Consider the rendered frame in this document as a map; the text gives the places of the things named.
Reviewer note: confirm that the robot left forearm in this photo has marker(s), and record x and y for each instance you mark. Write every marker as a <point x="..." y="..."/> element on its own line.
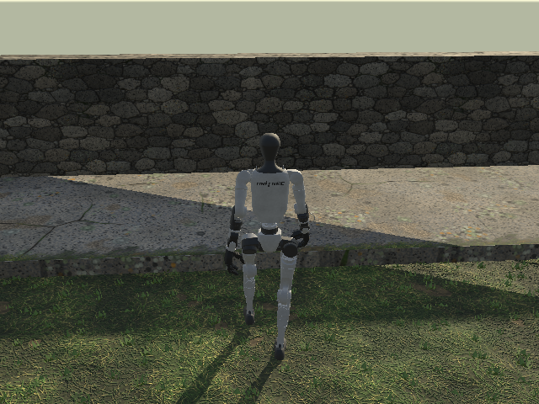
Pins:
<point x="234" y="231"/>

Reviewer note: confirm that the robot left foot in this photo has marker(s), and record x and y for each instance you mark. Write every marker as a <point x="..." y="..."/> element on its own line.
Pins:
<point x="249" y="318"/>

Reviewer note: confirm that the robot right forearm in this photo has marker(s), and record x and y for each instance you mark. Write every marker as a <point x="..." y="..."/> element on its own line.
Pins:
<point x="303" y="220"/>

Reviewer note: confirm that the robot right upper arm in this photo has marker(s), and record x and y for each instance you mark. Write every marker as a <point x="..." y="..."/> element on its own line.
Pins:
<point x="296" y="178"/>

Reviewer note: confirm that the robot left hand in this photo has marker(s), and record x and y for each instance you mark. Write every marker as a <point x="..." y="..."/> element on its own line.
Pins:
<point x="228" y="261"/>

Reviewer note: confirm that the robot right hand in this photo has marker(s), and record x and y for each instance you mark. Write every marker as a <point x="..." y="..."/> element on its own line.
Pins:
<point x="298" y="235"/>

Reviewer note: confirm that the robot head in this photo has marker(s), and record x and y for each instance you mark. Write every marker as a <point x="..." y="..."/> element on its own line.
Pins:
<point x="269" y="144"/>

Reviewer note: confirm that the robot left upper arm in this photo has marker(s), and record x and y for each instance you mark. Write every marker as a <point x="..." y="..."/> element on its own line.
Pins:
<point x="241" y="192"/>

